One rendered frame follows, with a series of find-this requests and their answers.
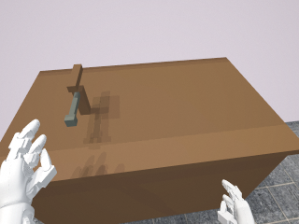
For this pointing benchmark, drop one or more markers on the robot left hand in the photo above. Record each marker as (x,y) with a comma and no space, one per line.
(17,170)

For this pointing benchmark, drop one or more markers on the robot right hand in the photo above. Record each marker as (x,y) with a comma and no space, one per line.
(239,208)

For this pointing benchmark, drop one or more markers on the counter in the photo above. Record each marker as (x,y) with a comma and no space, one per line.
(152,139)

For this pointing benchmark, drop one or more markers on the tap lever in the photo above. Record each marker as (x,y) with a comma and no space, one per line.
(71,120)

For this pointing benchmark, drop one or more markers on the robot left forearm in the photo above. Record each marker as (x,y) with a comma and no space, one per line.
(17,213)

